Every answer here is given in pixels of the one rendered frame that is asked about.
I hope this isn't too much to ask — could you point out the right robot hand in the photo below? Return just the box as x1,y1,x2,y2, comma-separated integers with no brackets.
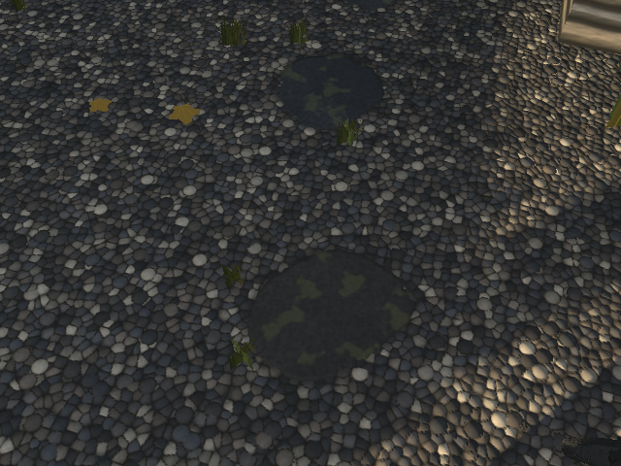
562,437,621,466

